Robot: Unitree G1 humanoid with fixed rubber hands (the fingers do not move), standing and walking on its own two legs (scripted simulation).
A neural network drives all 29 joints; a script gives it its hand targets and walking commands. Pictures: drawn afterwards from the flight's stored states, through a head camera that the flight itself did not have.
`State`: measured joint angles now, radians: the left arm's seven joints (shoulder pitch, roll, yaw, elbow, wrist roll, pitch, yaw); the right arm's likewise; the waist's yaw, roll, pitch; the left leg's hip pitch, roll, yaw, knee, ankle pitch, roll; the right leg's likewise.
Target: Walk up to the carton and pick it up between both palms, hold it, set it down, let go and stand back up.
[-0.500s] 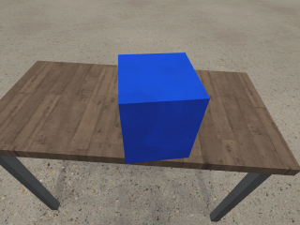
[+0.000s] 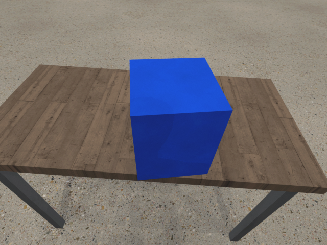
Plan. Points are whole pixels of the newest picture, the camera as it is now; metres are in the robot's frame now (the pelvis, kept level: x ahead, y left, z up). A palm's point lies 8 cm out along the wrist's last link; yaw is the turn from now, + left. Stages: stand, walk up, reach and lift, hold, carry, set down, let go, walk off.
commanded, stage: stand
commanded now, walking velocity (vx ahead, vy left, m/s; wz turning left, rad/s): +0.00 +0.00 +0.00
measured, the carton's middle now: (170, 119) +0.43 -0.01 +0.09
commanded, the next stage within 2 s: none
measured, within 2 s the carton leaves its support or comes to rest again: neither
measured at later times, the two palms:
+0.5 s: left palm out of the picture -0.02 +0.22 -0.15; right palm out of the picture -0.02 -0.21 -0.14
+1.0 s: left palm out of the picture -0.01 +0.22 -0.15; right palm out of the picture -0.01 -0.21 -0.14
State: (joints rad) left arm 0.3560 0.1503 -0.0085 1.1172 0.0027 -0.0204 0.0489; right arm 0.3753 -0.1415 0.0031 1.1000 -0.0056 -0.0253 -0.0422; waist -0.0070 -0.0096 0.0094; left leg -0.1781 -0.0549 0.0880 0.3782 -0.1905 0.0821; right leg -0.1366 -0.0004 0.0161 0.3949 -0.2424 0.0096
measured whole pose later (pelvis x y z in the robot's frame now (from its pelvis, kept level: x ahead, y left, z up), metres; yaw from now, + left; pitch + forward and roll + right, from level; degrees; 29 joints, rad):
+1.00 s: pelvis +0.02 +0.00 +0.00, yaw +1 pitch -1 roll +0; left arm 0.33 0.15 0.00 1.13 0.00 -0.02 0.06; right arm 0.36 -0.13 0.00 1.11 0.00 -0.03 -0.05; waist -0.01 -0.02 0.02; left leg -0.15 -0.07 0.08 0.37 -0.21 0.09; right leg -0.10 -0.01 0.01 0.38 -0.27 0.02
